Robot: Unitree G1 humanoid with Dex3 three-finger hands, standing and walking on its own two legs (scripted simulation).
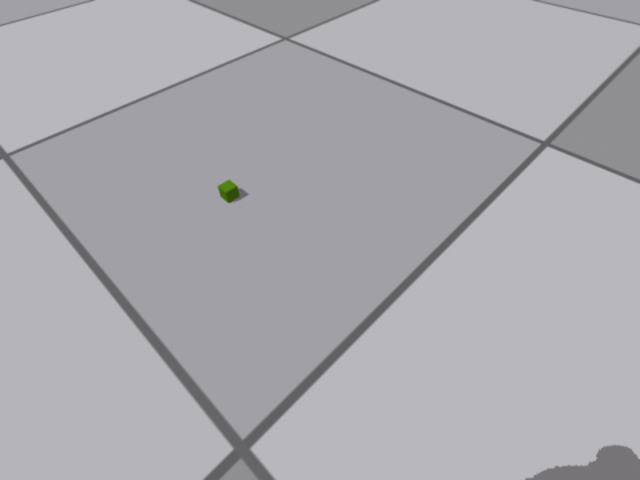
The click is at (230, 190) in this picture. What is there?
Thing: cube
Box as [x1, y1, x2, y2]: [218, 180, 239, 202]
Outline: 230,180 218,185 220,195 228,202 239,196 236,185
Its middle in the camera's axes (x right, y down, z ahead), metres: -0.42 -0.24 +1.84
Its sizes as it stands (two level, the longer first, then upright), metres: 0.066 0.066 0.066
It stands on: the floor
